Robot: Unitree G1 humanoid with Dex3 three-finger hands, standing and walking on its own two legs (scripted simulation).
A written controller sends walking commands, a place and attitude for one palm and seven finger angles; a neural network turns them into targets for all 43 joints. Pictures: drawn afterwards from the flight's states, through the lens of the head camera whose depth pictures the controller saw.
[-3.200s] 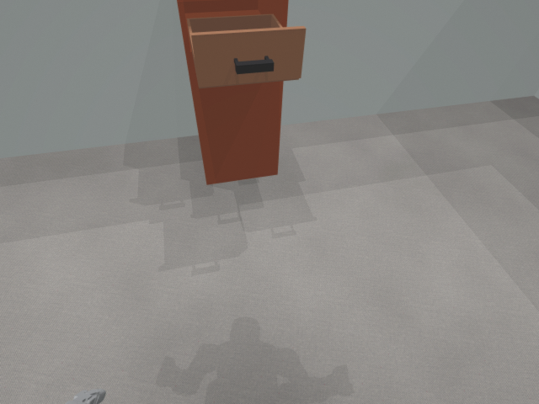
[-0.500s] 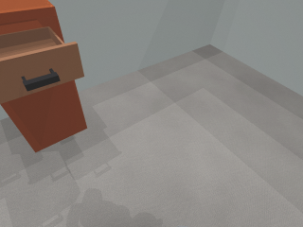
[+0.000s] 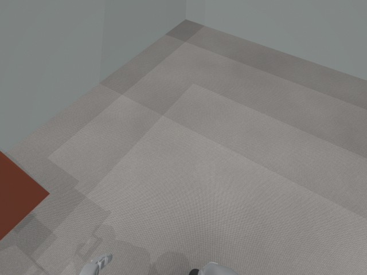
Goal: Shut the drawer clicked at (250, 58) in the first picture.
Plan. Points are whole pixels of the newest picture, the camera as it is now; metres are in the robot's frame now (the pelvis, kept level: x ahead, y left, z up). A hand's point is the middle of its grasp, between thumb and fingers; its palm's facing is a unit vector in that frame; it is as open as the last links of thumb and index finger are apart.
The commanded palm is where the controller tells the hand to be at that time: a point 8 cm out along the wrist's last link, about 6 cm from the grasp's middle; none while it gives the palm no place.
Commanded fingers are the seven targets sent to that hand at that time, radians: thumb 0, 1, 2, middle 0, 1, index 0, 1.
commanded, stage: walk to a spot facing it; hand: left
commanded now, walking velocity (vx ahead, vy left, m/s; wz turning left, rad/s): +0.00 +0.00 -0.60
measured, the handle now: out of the picture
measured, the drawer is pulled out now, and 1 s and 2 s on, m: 0.28 0.28 0.28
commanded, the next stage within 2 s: turn to face it in 0.02 s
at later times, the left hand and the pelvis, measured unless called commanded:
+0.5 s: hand (88, 264) +0.16 +0.23 -0.16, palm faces +0.09 -0.98 -0.18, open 7.4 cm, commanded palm none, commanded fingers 0.00 0.90 0.90 -0.20 -0.30 -0.20 -0.30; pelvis +0.09 +0.05 +0.02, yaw +1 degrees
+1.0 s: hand out of the picture +0.11 +0.21 -0.11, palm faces +0.31 -0.90 -0.30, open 7.4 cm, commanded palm none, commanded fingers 0.00 0.90 0.90 -0.20 -0.30 -0.20 -0.30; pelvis +0.08 -0.01 +0.03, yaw +18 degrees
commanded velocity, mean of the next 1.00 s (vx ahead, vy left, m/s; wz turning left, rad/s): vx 0.00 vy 0.00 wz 0.49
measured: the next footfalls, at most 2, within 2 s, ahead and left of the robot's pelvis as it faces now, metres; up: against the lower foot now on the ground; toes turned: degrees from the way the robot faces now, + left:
left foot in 0.40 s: +0.15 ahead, +0.16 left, +0.00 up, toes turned +3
right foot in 0.84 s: +0.13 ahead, -0.10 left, +0.00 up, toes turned +10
